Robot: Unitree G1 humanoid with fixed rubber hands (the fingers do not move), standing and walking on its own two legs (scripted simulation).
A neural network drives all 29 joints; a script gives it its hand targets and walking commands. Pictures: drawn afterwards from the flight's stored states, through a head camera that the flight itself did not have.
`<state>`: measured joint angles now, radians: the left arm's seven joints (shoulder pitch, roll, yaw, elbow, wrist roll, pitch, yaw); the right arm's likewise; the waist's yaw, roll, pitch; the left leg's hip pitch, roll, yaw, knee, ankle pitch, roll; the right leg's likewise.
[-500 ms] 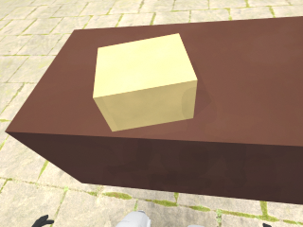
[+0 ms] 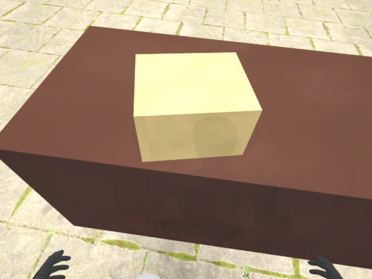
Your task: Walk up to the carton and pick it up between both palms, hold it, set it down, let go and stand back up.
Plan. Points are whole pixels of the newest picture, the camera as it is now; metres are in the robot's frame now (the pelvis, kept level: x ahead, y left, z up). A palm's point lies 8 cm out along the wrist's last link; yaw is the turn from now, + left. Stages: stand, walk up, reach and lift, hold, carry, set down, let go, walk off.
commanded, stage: walk up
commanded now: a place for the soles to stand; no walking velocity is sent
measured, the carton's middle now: (190, 105) +0.55 +0.01 +0.03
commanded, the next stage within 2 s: stand in 0.44 s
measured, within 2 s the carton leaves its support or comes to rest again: neither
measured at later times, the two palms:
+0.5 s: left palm (37, 275) +0.13 +0.32 -0.08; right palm out of the picture +0.12 -0.31 -0.08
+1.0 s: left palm (54, 241) +0.19 +0.29 -0.04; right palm (336, 275) +0.15 -0.31 -0.06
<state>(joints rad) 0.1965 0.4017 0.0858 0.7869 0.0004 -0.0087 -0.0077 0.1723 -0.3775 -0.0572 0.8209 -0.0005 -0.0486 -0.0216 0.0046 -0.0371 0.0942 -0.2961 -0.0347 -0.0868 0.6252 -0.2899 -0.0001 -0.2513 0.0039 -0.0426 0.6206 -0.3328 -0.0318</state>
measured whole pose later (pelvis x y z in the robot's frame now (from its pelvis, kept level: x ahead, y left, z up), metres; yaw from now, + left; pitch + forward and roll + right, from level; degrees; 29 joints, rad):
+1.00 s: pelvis +0.01 -0.01 +0.01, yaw +0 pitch -2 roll +0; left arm 0.15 0.38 0.09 0.41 0.00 0.29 0.05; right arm 0.12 -0.38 -0.06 0.89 0.00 -0.23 0.10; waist 0.00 -0.03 0.07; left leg -0.24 -0.02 -0.09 0.56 -0.27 -0.01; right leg -0.20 0.02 -0.04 0.54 -0.30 -0.03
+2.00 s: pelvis +0.01 -0.01 +0.02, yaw +0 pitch -1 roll +0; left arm 0.42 0.30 -0.03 -0.16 -0.08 0.14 0.19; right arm 0.29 -0.41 -0.14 0.29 0.26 -0.11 0.25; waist 0.00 -0.02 0.00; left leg -0.19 -0.01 -0.09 0.41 -0.20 -0.02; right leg -0.16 0.02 -0.04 0.42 -0.24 -0.03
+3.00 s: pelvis +0.02 -0.01 +0.02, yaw +0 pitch +0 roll +0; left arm -0.05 0.26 0.04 -0.15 -0.09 0.39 0.16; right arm -0.11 -0.55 -0.13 0.32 0.37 0.09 0.26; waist 0.00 0.01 -0.01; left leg -0.19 -0.01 -0.09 0.37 -0.18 -0.02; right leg -0.16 0.02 -0.04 0.37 -0.22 -0.03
